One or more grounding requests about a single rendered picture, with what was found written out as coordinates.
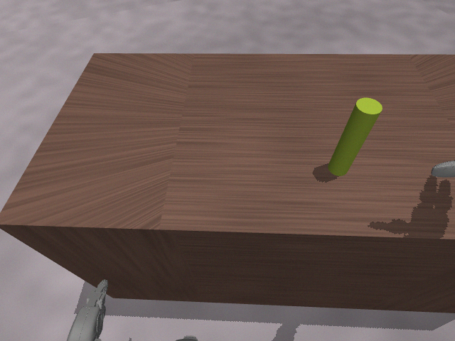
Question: can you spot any can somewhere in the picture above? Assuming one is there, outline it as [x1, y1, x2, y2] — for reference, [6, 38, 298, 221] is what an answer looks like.
[328, 98, 382, 176]

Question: can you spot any right robot hand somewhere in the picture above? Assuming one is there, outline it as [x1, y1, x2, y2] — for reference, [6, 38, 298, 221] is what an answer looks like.
[432, 160, 455, 178]

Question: can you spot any left robot hand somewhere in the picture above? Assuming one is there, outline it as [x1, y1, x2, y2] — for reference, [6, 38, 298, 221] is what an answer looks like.
[67, 279, 108, 341]

